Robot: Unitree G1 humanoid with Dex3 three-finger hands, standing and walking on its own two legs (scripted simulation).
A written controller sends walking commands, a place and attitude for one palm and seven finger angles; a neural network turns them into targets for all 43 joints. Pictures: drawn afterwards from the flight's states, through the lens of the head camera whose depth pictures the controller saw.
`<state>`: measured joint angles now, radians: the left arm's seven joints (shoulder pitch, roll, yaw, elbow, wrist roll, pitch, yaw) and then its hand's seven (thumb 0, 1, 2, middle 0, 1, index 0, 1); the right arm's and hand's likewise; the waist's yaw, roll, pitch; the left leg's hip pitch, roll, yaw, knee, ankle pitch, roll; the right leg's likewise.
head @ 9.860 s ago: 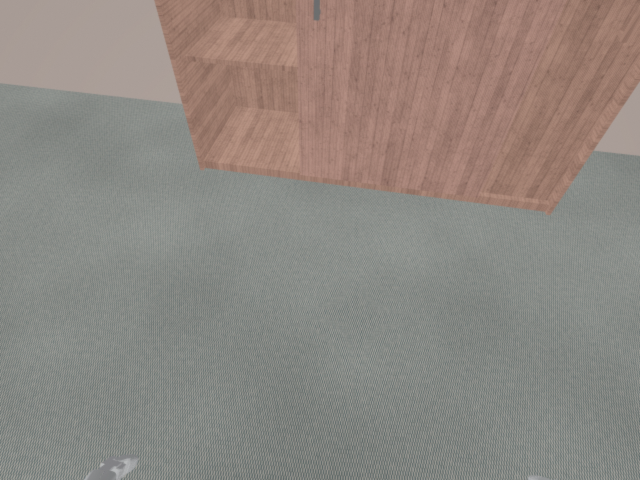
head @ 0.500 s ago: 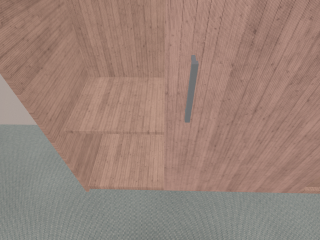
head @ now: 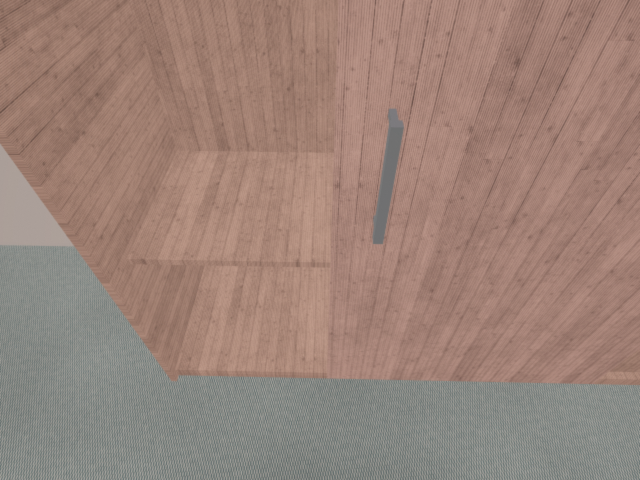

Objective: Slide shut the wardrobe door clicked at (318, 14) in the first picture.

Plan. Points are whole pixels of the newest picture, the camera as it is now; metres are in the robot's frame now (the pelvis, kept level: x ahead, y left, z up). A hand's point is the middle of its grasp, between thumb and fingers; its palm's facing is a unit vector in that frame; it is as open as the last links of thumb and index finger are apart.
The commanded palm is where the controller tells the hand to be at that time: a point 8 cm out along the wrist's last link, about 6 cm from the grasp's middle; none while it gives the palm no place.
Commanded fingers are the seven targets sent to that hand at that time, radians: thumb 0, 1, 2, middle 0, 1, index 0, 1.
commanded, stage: look again from close up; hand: right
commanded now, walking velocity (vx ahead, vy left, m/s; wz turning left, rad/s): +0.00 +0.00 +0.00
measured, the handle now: (384, 182) +0.52 -0.07 +0.09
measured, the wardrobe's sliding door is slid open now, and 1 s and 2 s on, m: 0.49 0.49 0.49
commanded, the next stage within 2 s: raise the hand with hooked fingers in 0.02 s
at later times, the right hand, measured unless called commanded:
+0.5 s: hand (446, 439) +0.18 -0.13 +0.00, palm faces -0.07 +1.00 +0.03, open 8.3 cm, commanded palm +0.12 -0.22 -0.03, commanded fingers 0.00 -0.43 -0.70 0.23 0.60 0.23 0.60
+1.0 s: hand (515, 426) +0.19 -0.20 +0.03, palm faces +0.01 +1.00 -0.04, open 11.3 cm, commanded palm +0.15 -0.25 +0.03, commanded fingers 0.00 0.15 -0.45 0.28 0.98 0.28 0.98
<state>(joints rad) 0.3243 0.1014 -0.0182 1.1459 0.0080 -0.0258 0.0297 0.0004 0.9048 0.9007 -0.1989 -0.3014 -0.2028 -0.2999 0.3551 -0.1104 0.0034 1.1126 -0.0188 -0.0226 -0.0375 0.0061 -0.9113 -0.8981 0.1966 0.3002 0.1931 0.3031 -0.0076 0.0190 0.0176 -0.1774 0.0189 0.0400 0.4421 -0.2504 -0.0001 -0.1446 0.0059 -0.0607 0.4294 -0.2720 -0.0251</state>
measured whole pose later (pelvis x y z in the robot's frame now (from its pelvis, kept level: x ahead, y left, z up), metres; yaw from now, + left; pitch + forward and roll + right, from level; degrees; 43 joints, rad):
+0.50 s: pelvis -0.04 +0.02 -0.05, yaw +0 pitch +8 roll -1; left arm 0.17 0.27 0.06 0.58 0.00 -0.31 -0.02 0.01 0.91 0.90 -0.20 -0.30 -0.20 -0.30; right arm 0.33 -0.14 -0.10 0.14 0.20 -0.47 0.29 0.02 -0.68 -0.79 0.21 0.46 0.21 0.46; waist 0.03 0.05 -0.11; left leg -0.62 0.02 0.05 0.89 -0.40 0.03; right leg -0.58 -0.02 -0.05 0.86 -0.41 0.00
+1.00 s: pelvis -0.04 +0.03 -0.05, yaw -1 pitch +7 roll +1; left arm 0.29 0.21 -0.04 0.61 -0.03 -0.26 0.05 0.01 0.90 0.90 -0.21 -0.30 -0.21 -0.30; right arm 0.29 -0.30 -0.32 0.04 0.35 -0.19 0.38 0.01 -0.08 -0.54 0.26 0.83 0.26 0.84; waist 0.03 -0.03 -0.08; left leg -0.59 -0.01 0.09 0.87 -0.40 0.05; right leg -0.59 -0.04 0.00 0.90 -0.43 0.02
